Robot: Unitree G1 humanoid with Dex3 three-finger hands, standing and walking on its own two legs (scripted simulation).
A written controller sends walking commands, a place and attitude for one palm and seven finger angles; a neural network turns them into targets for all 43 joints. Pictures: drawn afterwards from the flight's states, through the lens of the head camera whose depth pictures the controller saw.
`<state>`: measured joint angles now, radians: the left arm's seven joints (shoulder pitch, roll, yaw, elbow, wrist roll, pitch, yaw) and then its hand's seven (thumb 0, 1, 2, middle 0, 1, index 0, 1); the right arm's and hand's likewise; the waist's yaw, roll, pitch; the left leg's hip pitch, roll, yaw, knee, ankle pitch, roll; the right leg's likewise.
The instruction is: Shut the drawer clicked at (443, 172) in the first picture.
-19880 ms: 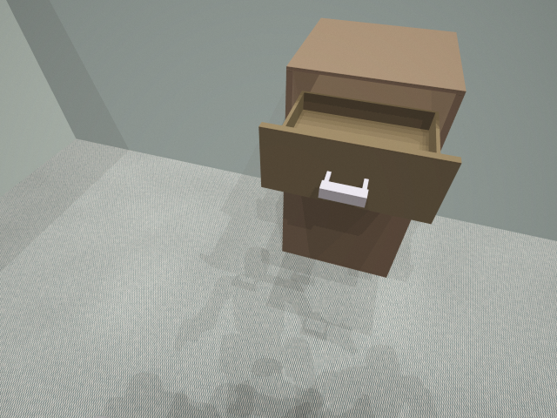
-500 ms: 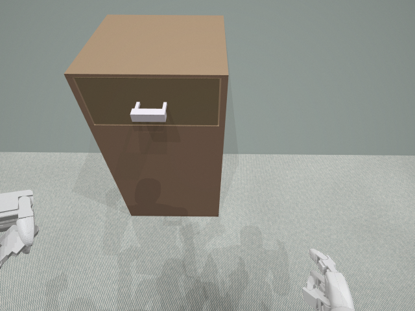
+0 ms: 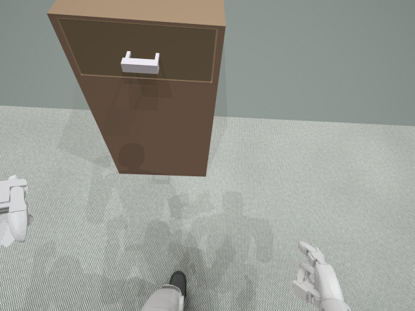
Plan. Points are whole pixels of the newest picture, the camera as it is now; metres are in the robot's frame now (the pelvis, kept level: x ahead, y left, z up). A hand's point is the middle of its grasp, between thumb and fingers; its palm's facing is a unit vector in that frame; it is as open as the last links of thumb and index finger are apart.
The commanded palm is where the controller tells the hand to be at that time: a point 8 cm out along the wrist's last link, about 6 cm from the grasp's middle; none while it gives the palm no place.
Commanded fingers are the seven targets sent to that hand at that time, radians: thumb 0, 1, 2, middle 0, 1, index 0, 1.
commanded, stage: stop stepping back and stand still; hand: left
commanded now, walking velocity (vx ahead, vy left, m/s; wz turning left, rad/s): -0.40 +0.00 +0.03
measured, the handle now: (141, 60) +0.74 +0.27 -0.01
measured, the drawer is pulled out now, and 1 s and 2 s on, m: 0.00 0.00 0.00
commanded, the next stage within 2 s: let the arm hang, fingers relaxed in 1.20 s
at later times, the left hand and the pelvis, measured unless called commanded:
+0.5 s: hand out of the picture +0.12 +0.26 +0.16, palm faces +0.40 -0.84 -0.36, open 3.3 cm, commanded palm +0.04 +0.29 +0.19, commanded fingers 0.00 0.90 0.90 -1.40 -1.60 -1.40 -1.60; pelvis -0.08 +0.01 +0.01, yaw +1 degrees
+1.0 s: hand out of the picture +0.07 +0.27 +0.18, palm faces +0.37 -0.83 -0.42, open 3.3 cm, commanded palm +0.00 +0.31 +0.19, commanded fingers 0.00 0.90 0.90 -1.40 -1.60 -1.40 -1.60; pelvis -0.12 +0.03 +0.01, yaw +1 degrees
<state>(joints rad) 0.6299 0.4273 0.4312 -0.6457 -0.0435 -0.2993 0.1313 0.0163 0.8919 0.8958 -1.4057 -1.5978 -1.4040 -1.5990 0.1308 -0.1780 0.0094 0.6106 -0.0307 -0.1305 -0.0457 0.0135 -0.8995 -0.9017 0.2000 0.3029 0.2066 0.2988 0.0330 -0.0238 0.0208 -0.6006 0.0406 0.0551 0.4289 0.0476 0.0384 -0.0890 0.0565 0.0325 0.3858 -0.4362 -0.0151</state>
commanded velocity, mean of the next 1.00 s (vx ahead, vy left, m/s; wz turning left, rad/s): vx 0.03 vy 0.02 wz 0.00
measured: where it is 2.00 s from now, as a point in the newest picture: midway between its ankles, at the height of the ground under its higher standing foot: outside the picture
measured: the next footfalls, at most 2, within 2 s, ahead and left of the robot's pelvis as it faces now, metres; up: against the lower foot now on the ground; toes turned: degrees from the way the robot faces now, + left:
left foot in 0.36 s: +0.03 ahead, +0.12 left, +0.00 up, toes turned +6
left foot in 0.80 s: -0.04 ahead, +0.14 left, +0.00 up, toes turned +3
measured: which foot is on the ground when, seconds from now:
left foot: down 0.00-0.18, up 0.20-0.34, down 0.36-0.64, up 0.66-0.78, down 0.80-1.00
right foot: down 0.00-1.00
